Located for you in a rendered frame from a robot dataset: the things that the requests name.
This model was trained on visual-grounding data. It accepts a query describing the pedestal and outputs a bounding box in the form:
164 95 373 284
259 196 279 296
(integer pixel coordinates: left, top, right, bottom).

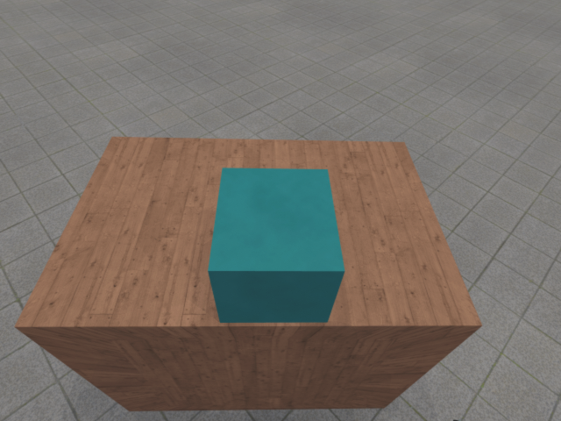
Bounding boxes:
14 137 482 411

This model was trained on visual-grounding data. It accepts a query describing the carton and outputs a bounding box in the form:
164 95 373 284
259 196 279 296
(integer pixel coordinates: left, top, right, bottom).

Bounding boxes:
208 168 344 323

